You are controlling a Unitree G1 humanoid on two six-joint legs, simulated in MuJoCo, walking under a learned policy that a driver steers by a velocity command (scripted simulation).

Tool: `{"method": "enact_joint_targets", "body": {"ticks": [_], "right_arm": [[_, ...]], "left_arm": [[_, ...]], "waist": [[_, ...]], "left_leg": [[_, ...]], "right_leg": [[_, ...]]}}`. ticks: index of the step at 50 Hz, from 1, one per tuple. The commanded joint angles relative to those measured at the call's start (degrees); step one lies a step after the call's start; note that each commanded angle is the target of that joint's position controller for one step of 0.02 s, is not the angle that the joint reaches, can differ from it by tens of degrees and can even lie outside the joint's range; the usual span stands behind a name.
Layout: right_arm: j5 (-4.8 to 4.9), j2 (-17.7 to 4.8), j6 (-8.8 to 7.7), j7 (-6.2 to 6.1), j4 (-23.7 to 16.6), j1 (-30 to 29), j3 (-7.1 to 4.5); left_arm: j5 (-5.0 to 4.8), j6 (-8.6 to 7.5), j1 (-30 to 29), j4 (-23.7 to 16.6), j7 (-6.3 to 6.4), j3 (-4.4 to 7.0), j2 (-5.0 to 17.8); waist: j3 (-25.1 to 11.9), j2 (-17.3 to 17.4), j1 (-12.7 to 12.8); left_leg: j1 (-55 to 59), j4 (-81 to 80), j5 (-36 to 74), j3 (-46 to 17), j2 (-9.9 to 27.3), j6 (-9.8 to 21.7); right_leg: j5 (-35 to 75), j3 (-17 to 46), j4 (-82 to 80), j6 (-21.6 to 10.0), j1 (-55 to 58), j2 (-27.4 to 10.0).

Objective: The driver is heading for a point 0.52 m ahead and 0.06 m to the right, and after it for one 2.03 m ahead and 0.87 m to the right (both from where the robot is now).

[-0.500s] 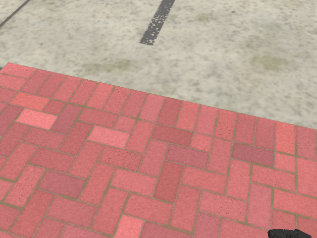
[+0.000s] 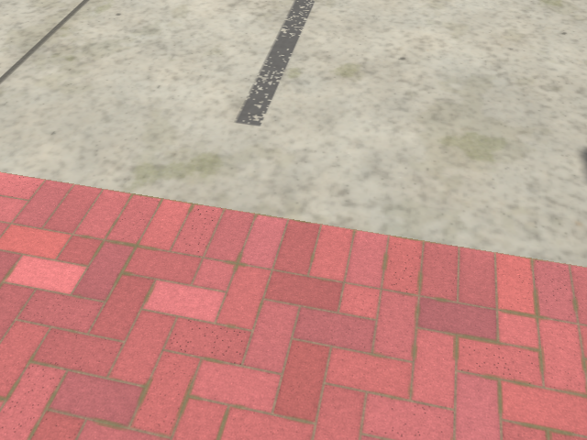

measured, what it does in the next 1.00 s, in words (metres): walks ahead: right foot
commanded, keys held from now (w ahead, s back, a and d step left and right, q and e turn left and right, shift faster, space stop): w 0.70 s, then e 0.30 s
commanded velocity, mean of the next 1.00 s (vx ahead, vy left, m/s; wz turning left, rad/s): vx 0.37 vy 0.00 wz -0.08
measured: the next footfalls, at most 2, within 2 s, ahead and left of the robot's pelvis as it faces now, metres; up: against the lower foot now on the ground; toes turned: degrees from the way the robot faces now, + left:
right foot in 0.58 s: +0.38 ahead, -0.15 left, +0.00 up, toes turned -3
left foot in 1.10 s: +0.59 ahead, +0.04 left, +0.00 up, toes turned -10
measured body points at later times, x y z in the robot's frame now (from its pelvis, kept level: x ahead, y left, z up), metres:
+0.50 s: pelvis +0.17 -0.01 +0.02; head +0.19 -0.01 +0.47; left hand +0.37 +0.22 -0.08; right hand +0.13 -0.27 -0.12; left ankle +0.04 +0.11 -0.72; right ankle +0.33 -0.16 -0.69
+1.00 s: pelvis +0.39 -0.07 +0.02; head +0.42 -0.08 +0.47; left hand +0.43 +0.21 -0.11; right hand +0.57 -0.33 -0.08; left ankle +0.56 +0.07 -0.68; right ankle +0.34 -0.15 -0.72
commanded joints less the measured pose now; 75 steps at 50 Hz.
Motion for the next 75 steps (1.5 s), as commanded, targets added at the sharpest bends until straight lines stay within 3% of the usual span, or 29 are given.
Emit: {"method": "enact_joint_targets", "body": {"ticks": [1, 3, 5, 6, 7, 9, 11, 18, 25, 27, 29, 31, 32, 33, 34, 36, 41, 50, 51, 52, 55, 56, 57, 58, 61, 63, 66, 70, 75], "right_arm": [[0.93, -4.06, -3.62, 0.58, -5.13, -7.43, -1.03], [0.73, -4.10, -4.74, 1.10, -4.46, -6.37, -1.10], [0.62, -6.13, -4.82, 1.24, -0.24, 4.95, -2.52], [0.35, -12.07, -5.04, 1.23, 1.93, 12.33, -4.50], [0.09, -14.74, -4.94, 1.70, 3.15, 19.82, -4.94], [-0.68, -8.30, -5.30, 1.70, 1.50, 12.31, -2.10], [-0.47, -6.43, -5.07, 1.77, 0.91, 8.41, -1.05], [-0.68, -9.63, -4.07, 0.09, 3.17, 11.04, -1.20], [0.63, -11.08, -3.63, -0.25, 5.46, 12.39, -1.92], [0.54, -11.94, -3.25, -0.25, 5.43, 10.59, -2.17], [0.10, -10.45, -2.65, -0.33, 5.00, 9.54, -1.53], [-0.29, -1.57, -4.02, -0.10, 3.55, 16.74, 1.24], [1.20, -7.88, -5.02, 0.22, 3.48, 12.62, -0.26], [1.82, -10.23, -5.63, 0.38, 2.03, 7.70, -0.75], [1.22, -9.98, -5.72, -0.06, 1.62, 5.31, -0.80], [0.17, -8.80, -4.64, -0.47, 1.90, 5.58, -1.21], [-1.65, -7.05, -3.20, -1.30, 0.12, 1.79, -1.04], [-0.83, -7.87, -2.46, -0.37, -4.07, -12.30, -0.56], [-6.06, -5.65, -2.68, 0.33, -1.81, -5.72, 0.87], [-5.44, -7.34, -2.65, 0.07, -1.93, -5.49, 0.28], [-0.97, -14.66, -4.12, -0.94, -1.75, -3.93, -2.00], [-0.74, -18.17, -5.02, -1.82, -3.02, -1.40, -2.51], [-1.78, -16.95, -5.48, -1.83, -4.39, 1.80, -1.70], [-4.33, -13.69, -6.59, -2.43, -2.91, 2.26, -1.86], [-1.27, -8.69, -6.22, -2.96, -5.89, -7.81, -0.32], [-2.68, -9.53, -5.85, -3.29, -8.47, -9.49, -0.86], [-3.12, -13.01, -5.86, -3.04, -9.63, -7.35, -2.70], [-3.57, -13.72, -6.14, -2.70, -9.37, -2.10, -4.03], [-4.51, -14.19, -6.09, -2.78, -11.67, -4.03, -4.74]], "left_arm": [[-0.91, -2.25, 2.21, -1.68, 0.18, 2.97, 11.81], [-1.33, -2.95, 1.55, -1.67, -0.25, 2.92, 10.71], [-1.14, -3.16, -3.21, -2.83, -0.86, 2.60, 9.68], [-1.28, -3.82, -4.99, -4.70, -0.88, 1.84, 6.84], [-0.93, -4.73, -4.90, -5.72, -0.70, 1.52, 5.79], [-2.41, -5.34, -5.77, -6.33, -1.49, 2.31, 7.57], [-1.57, -4.89, -5.85, -5.85, -1.90, 2.40, 6.27], [-0.16, -3.40, -13.64, -8.48, -2.45, 1.48, 3.05], [-0.77, -3.82, -20.88, -11.25, -3.91, 1.53, 5.71], [-0.72, -4.12, -17.61, -10.82, -4.18, 2.36, 7.58], [-0.64, -4.03, -1.31, -5.84, -3.62, 4.90, 11.90], [0.53, -4.06, 9.03, -3.69, -3.63, 5.82, 18.05], [-0.01, -4.38, 5.18, -4.31, -3.80, 4.42, 13.00], [-0.26, -4.54, 0.34, -5.32, -3.74, 3.67, 10.47], [0.26, -4.62, -4.09, -6.10, -3.83, 3.33, 9.57], [1.36, -5.00, -7.62, -6.24, -4.11, 2.43, 6.82], [1.10, -4.84, -4.40, -4.36, -2.90, 2.89, 9.84], [-0.64, -1.04, 0.67, -3.86, -0.53, 4.12, 11.74], [7.76, -3.88, 1.61, -3.87, -4.77, 2.41, 6.89], [6.77, -5.03, 0.29, -4.27, -6.24, 3.89, 9.36], [2.81, -5.64, -2.97, -5.84, -6.29, 4.54, 11.66], [2.66, -5.04, -0.08, -7.94, -6.27, 2.84, 6.54], [4.07, -5.27, 6.90, -9.15, -5.65, 1.43, 2.76], [4.61, -4.38, 1.49, -8.03, -5.04, 3.24, 9.24], [5.05, -2.53, 2.04, -7.82, -2.22, 3.60, 8.25], [4.69, -2.61, 1.11, -8.65, -4.08, 2.52, 5.43], [3.40, -2.27, -1.04, -10.20, -6.66, 2.29, 6.56], [4.01, -1.29, -3.64, -12.48, -6.30, 1.69, 7.52], [3.34, -1.60, -4.49, -13.13, -6.85, 2.30, 9.27]], "waist": [[11.51, -9.98, 1.14], [11.05, -8.94, -0.01], [6.10, -6.54, -5.91], [2.91, 5.45, -7.74], [-2.17, 16.83, -10.00], [1.63, 6.98, -5.03], [3.39, 1.49, -2.91], [5.07, 3.67, -3.40], [6.98, 4.92, -4.05], [4.83, 5.62, -1.25], [-5.00, 3.95, 6.17], [-18.69, -19.53, 4.24], [-12.93, -13.05, 4.71], [-6.46, -9.29, 3.69], [-3.69, -4.44, 1.72], [-0.84, -4.87, -1.65], [-0.17, -2.73, -3.16], [-1.21, -5.17, 0.94], [-0.47, -3.22, -1.82], [-0.48, -4.11, -1.65], [-7.73, 0.11, -3.83], [-18.30, 8.38, -2.55], [-26.70, 18.40, -1.82], [-12.04, 7.06, -3.79], [-2.99, 7.49, 1.94], [-4.03, 5.63, 1.63], [-3.48, 5.06, -0.51], [-2.64, 4.96, -2.50], [-3.17, 5.98, -2.61]], "left_leg": [[-10.66, 3.32, -0.94, 3.34, 0.11, 1.24], [-8.26, 0.20, -0.78, 3.27, 1.28, 2.43], [12.09, -8.01, 3.31, 1.97, 0.18, 4.30], [22.21, -14.93, 2.19, -13.78, 7.73, 8.88], [33.03, -25.14, 3.21, -36.98, 19.36, 16.09], [28.27, -25.43, 7.03, -32.97, 21.41, 14.47], [23.01, -28.10, 9.12, -21.30, 17.22, 11.19], [16.33, -33.21, 16.97, -7.08, 12.72, 9.46], [18.80, -30.99, 16.19, -4.68, 16.06, 7.87], [20.31, -26.04, 25.19, -4.05, 16.35, 6.59], [14.90, -5.51, 37.59, 0.67, 11.23, 3.43], [-15.75, 30.79, -12.51, -2.39, -2.66, -1.38], [-21.94, 37.52, -10.43, -6.85, 1.00, -0.45], [-23.94, 37.27, -4.65, -5.22, 4.24, 0.92], [-21.04, 34.49, 0.96, -4.10, 7.15, 1.20], [-14.46, 29.34, 6.08, -4.41, 9.86, 0.99], [-12.93, 16.75, 10.66, -2.02, 7.59, -3.46], [-9.98, -5.84, 17.78, -3.84, 2.19, -4.35], [-11.70, -6.86, 18.29, -6.25, 5.74, -3.82], [-10.82, -7.51, 14.57, -6.85, 6.64, -2.86], [9.79, -17.85, 28.68, -0.57, 3.85, 4.92], [26.90, -18.00, 51.23, -10.75, 14.99, 15.96], [44.56, -21.05, 51.63, -30.82, 29.85, 29.60], [31.70, -24.12, 37.08, -28.00, 27.64, 21.66], [12.01, -30.04, 24.11, -10.60, 19.10, 11.85], [9.74, -31.51, 25.32, -3.64, 16.06, 11.74], [11.29, -31.82, 24.53, 2.14, 15.13, 12.16], [19.12, -31.34, 26.09, 0.17, 21.77, 14.60], [21.69, -30.61, 22.02, 3.09, 22.57, 12.39]], "right_leg": [[-10.88, 21.99, -21.16, -12.20, -3.74, -16.31], [1.40, 20.78, -18.92, -12.21, -2.09, -16.94], [15.97, 11.34, -9.67, -7.92, -9.77, -10.43], [23.14, 0.64, 8.76, -2.81, -18.68, -1.08], [2.88, 0.84, 28.41, 0.05, -30.63, 3.79], [0.20, 6.94, 39.57, -3.13, -37.52, -1.18], [8.67, 5.76, 34.32, -4.24, -36.22, -5.22], [21.91, 1.30, 11.45, 0.57, -31.92, -5.38], [24.70, 1.18, -2.03, -1.38, -25.78, -3.36], [21.79, -0.18, -3.81, -3.30, -19.45, -1.64], [20.19, -1.25, -4.17, -6.34, 2.27, 0.44], [-0.16, 43.76, -18.44, -17.66, 28.87, -20.86], [-5.61, 42.20, -21.12, -15.39, 24.31, -19.45], [-2.88, 33.45, -21.26, -13.15, 16.60, -18.01], [3.33, 27.20, -22.27, -12.00, 8.70, -15.98], [15.88, 19.02, -24.86, -11.27, -1.07, -12.01], [53.91, 8.97, -22.84, -13.38, -3.96, -9.60], [44.09, 13.53, -15.13, -11.08, 1.85, -8.67], [45.62, 18.84, -17.75, -15.86, 3.58, -13.94], [46.85, 20.07, -16.76, -16.18, 6.32, -15.07], [50.03, 16.08, -7.64, -8.93, 3.76, -4.91], [33.64, 10.36, 4.56, -3.33, -3.14, 3.69], [-12.46, 5.97, 16.24, 0.99, -22.11, 11.69], [-13.11, 8.39, 26.16, 0.77, -26.46, 4.62], [-2.35, 6.21, 26.83, 1.77, -18.70, -0.43], [3.80, 1.97, 29.17, 2.49, -16.54, 0.54], [7.05, -0.68, 21.07, 3.86, -16.02, -1.25], [5.81, 1.04, 11.55, 2.40, -19.30, -5.37], [7.78, -0.81, 3.67, -0.97, -15.60, -4.27]]}}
